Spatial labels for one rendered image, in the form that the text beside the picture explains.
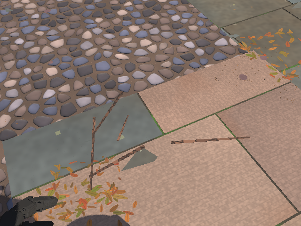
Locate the left robot hand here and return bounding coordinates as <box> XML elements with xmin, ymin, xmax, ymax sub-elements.
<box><xmin>0</xmin><ymin>196</ymin><xmax>58</xmax><ymax>226</ymax></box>

